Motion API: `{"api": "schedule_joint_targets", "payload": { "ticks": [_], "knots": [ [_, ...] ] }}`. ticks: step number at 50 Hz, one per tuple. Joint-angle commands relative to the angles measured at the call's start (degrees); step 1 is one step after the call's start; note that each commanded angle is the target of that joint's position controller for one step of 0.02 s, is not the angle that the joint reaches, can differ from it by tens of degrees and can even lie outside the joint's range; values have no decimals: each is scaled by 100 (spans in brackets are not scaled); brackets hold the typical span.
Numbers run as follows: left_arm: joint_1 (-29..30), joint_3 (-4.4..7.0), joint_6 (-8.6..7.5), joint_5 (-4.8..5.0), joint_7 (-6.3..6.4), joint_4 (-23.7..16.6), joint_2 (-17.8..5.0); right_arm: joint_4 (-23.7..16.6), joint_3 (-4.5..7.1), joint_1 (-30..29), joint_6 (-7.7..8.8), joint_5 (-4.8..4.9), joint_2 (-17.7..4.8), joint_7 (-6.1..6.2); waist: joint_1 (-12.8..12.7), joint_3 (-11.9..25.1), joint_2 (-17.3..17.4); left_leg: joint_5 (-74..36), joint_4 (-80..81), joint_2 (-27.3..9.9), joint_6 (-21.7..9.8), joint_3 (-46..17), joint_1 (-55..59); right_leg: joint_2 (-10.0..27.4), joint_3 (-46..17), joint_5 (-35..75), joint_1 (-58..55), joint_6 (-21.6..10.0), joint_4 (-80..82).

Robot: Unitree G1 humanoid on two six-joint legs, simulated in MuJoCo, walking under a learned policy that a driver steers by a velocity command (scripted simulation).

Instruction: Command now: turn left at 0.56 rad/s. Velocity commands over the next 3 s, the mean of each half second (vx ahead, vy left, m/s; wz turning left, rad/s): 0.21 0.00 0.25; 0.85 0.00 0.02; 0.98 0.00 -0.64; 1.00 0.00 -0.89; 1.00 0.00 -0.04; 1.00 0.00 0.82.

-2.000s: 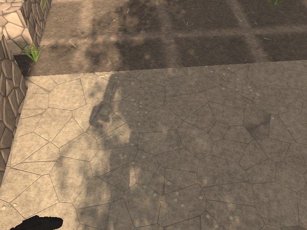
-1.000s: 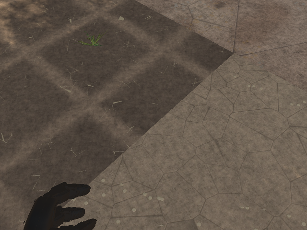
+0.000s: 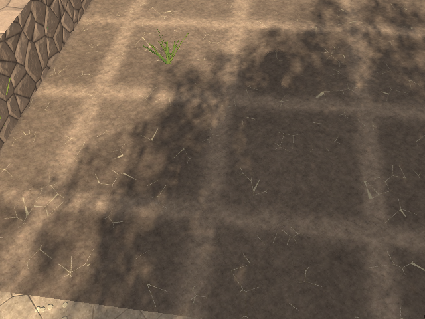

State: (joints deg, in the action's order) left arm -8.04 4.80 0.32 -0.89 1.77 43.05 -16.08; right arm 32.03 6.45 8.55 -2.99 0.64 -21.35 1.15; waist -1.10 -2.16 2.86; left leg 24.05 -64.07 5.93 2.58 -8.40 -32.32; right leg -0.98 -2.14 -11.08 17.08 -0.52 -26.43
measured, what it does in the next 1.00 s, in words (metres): walks ahead: left foot, then right foot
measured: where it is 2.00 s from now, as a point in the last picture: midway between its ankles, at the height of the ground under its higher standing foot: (270, 128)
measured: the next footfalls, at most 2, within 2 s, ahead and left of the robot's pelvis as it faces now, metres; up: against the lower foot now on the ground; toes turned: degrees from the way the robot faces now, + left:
left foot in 0.24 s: +0.01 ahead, +0.14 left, +0.00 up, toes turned +2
right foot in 0.66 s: +0.22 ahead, -0.10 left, +0.00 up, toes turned +2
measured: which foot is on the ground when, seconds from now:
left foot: up 0.00-0.22, down 0.24-0.66, up 0.68-1.00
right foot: down 0.00-0.24, up 0.26-0.64, down 0.66-1.00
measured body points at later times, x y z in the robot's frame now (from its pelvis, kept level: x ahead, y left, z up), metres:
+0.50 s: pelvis +0.04 +0.02 +0.01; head +0.05 +0.04 +0.46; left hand +0.16 +0.32 -0.09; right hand +0.13 -0.25 -0.09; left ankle -0.03 +0.14 -0.74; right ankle +0.13 -0.12 -0.69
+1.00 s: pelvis +0.32 -0.02 +0.00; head +0.35 -0.03 +0.45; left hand +0.23 +0.23 -0.13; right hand +0.56 -0.23 -0.09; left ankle +0.51 +0.14 -0.68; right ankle +0.18 -0.10 -0.74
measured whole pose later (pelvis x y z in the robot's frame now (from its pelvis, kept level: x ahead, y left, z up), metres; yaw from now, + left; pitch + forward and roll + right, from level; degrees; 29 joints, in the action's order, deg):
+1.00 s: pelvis +0.32 -0.02 +0.00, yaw +5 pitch +3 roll -1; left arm -31.2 1.5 -5.6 -0.3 -1.2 52.3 -13.5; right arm 39.3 0.8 4.0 1.6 -2.1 -16.1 -4.0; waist -4.6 0.5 2.6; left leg -2.5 -44.2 -5.3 -2.0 2.4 -43.3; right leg -4.5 2.7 -16.6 -8.0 -3.9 -5.8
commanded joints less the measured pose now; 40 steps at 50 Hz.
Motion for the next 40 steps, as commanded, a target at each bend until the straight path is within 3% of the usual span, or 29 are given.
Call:
{"api": "schedule_joint_targets", "payload": {
  "ticks": [1,3,7,9,11,12,13,14,15,16,18,20,23,24,25,27,29,31,32,33,34,35,36,37,38,39,40],
  "knots": [
    [401,89,-34,34,71,-495,-717,-308,22,122,57,24,-224,-4,130,376,-794,-105,-473,-273,166,281,-373,1278,-1180,1113,-718,-1154,905],
    [96,115,-3,25,51,-419,-816,-386,-60,-112,90,20,-120,16,-54,546,-1050,32,229,-360,222,346,-289,1328,-1075,1455,-1183,-1243,781],
    [38,181,46,94,-27,-368,-1044,-343,-165,-143,102,7,-27,-16,-128,735,-1491,265,1883,-492,169,721,855,1439,-835,1842,-1060,-1269,654],
    [-58,166,71,164,-44,-298,-1046,-208,-148,32,91,22,-56,-38,-79,758,-1522,-199,2879,-445,67,852,1352,1474,-821,2007,-1043,-1214,467],
    [-198,102,62,279,-44,-187,-911,7,-156,349,92,-10,12,-61,96,711,-1348,-1357,4482,-357,-216,956,2259,1310,-635,1885,-686,-899,181],
    [-466,40,9,222,-69,-103,-736,-29,-146,362,81,-43,-156,-48,13,859,-951,-1932,4568,-784,-411,392,2979,1139,-466,1182,-185,-471,-84],
    [-479,-151,-94,-97,-169,-237,-212,-55,-133,578,49,-103,-411,16,-67,1296,562,-2789,4333,-1949,-813,-907,3907,575,196,-1038,808,68,-1060],
    [24,-92,-162,38,-149,-429,-464,149,-8,936,83,-144,-712,-53,407,1025,1331,-270,4889,-2521,-1662,-1759,3306,172,450,-2143,1635,201,-1560],
    [494,47,-203,181,-150,-532,-926,165,6,1081,208,-139,-709,-92,697,467,903,1851,5447,-2461,-1800,-2225,3151,347,205,-1976,2197,197,-2430],
    [574,138,-229,281,-169,-547,-1037,289,-23,1015,330,-141,-656,-74,581,33,956,2267,5612,-2444,-1710,-2337,3072,426,110,-1685,2755,121,-2900],
    [348,148,-321,244,-204,-403,-895,334,-111,840,539,-38,-413,-20,380,-242,816,1651,5694,-2235,-1518,-1951,3135,647,-79,-884,3145,56,-3020],
    [282,105,-473,193,-261,-324,-676,358,-155,929,651,-36,-252,-4,333,-84,565,975,5738,-2030,-1398,-1499,3147,632,11,-181,3007,56,-2850],
    [388,14,-554,185,-302,-329,-456,367,-118,960,734,11,-300,-22,347,42,578,267,5774,-1802,-1331,-824,2757,518,194,461,2338,193,-1970],
    [421,-44,-254,-336,-521,-333,-366,587,-84,1172,677,-226,-468,-148,345,116,589,436,5872,-1504,-1250,-510,2430,351,576,240,1822,289,-1812],
    [515,-52,-133,-273,-617,-410,-343,586,-67,1161,663,-240,-447,-210,378,-40,751,462,5926,-1483,-1233,-403,2120,339,622,250,1523,307,-1513],
    [626,-50,-72,-98,-670,-509,-468,629,-57,1145,665,-202,-485,-248,374,-173,796,616,5991,-1625,-1211,-415,1792,361,624,213,1006,236,-1102],
    [555,-40,-101,-64,-631,-562,-606,670,-32,1063,672,-184,-593,-237,275,-244,664,735,5997,-1871,-1253,-544,1752,420,597,-59,618,44,-854],
    [-20,-22,-162,-94,-526,-445,-675,740,-28,947,657,-190,-613,-219,-67,-299,343,562,5622,-1942,-1273,-453,1623,354,683,-348,-127,-160,-467],
    [-845,31,-223,-120,-428,-184,-787,790,-71,908,663,-236,-492,-210,-466,-92,1,-250,4673,-1685,-1211,-145,1259,178,726,-548,-1156,-228,-288],
    [-2185,156,-322,-188,-315,193,-1192,771,-186,840,684,-320,-157,-215,-1061,533,-1059,-1093,2398,-1071,-1092,493,529,676,-75,-1546,-2605,-317,90],
    [-2728,301,-385,-261,-269,237,-2047,304,-360,698,784,-169,462,-207,-1068,887,-2976,671,227,-134,-843,784,-1259,2123,-3036,-4182,-3366,-699,1414],
    [-2055,174,-384,-224,-294,75,-1539,354,-306,540,775,-189,156,-164,-769,502,-1628,237,-693,-91,-938,-99,-1889,2280,-4223,-4479,-2748,-857,1818],
    [-1497,90,-369,-166,-303,-21,-1220,413,-261,475,768,-180,-13,-208,-390,209,-928,-412,-819,-512,-977,-95,-1974,2181,-3338,-3771,-2356,-801,1483],
    [-1230,28,-401,-137,-320,-64,-976,542,-262,597,768,-218,-114,-283,-175,300,-633,-816,-553,-776,-913,55,-1540,1864,-2640,-3140,-1950,-715,1431],
    [-1074,-31,-432,-102,-303,-84,-841,627,-264,705,727,-287,-113,-352,19,297,-706,-971,-291,-980,-795,237,-1243,1623,-2190,-2856,-1636,-666,1596],
    [-1050,-80,-473,-84,-279,-60,-727,689,-294,732,658,-365,-70,-404,86,182,-842,-1138,-219,-1079,-667,355,-1082,1443,-1908,-2687,-1319,-665,1805],
    [-1143,-98,-521,-64,-274,14,-685,676,-321,630,597,-378,-14,-447,87,40,-926,-1353,-219,-1124,-577,454,-1097,1351,-1712,-2479,-1145,-727,1980]
  ]
}}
